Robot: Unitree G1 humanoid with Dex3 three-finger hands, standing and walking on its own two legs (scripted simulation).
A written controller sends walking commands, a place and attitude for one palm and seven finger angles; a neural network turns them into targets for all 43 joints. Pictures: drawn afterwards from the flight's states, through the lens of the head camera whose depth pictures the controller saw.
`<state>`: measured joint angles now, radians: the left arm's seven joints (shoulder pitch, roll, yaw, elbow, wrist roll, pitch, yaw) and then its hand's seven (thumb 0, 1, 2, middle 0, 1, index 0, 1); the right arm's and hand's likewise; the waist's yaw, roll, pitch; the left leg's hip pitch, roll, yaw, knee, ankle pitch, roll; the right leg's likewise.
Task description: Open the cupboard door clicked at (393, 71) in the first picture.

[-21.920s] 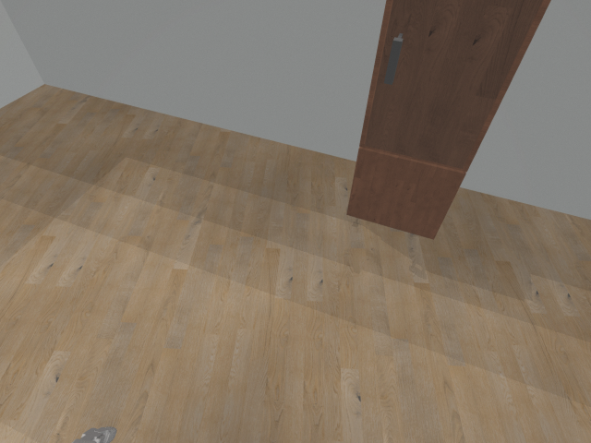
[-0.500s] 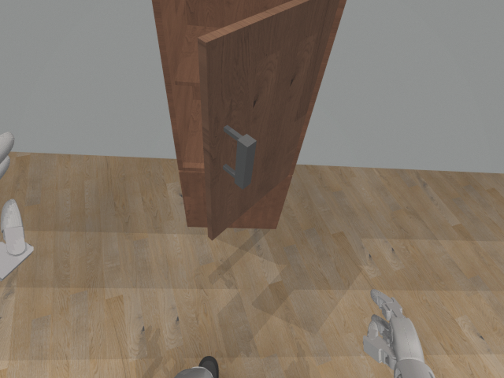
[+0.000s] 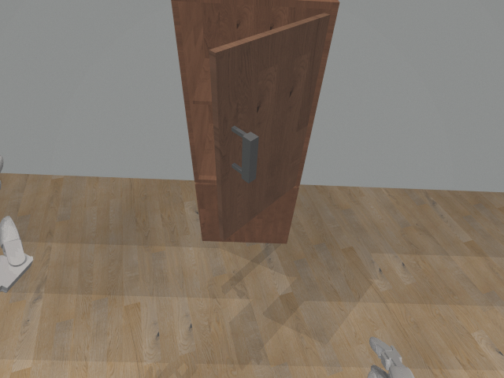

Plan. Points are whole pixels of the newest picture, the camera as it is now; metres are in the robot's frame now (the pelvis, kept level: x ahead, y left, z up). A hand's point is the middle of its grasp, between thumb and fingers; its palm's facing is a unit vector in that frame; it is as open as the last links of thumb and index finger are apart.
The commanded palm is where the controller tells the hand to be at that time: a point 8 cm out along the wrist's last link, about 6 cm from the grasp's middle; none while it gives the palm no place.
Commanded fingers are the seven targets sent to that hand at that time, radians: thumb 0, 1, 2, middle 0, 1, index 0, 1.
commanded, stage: stop stepping back and stand still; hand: left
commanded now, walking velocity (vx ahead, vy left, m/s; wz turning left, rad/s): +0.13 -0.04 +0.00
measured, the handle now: (242, 154) +0.60 +0.04 +0.01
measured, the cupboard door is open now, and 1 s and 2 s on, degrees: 46 46 46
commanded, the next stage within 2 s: let the arm hang, fingers relaxed in 0.18 s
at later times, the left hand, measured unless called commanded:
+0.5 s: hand out of the picture +0.12 +0.20 -0.12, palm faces +0.07 -0.95 -0.29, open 7.4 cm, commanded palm none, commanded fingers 0.00 0.90 0.90 -0.20 -0.30 -0.20 -0.30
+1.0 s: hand out of the picture -0.05 +0.17 -0.16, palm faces +0.13 -0.96 -0.23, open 7.3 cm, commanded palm none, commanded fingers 0.00 0.90 0.90 -0.20 -0.30 -0.20 -0.30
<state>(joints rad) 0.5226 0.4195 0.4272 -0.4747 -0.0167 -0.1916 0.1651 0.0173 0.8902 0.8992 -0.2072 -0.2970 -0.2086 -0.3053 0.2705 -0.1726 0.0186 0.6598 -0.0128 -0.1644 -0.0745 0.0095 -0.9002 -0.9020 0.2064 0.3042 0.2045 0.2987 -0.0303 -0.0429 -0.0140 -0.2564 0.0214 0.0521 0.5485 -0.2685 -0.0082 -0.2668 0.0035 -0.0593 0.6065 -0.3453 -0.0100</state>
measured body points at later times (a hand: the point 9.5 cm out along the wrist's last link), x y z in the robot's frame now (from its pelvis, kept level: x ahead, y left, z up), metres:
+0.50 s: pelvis -0.02 -0.01 -0.01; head -0.01 -0.03 +0.44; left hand +0.11 +0.25 -0.10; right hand +0.13 -0.25 -0.13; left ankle +0.02 +0.12 -0.73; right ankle +0.00 -0.11 -0.73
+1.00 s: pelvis -0.01 -0.01 +0.01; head +0.00 -0.02 +0.46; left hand -0.06 +0.22 -0.14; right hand -0.03 -0.22 -0.16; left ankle +0.02 +0.12 -0.73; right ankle +0.00 -0.11 -0.73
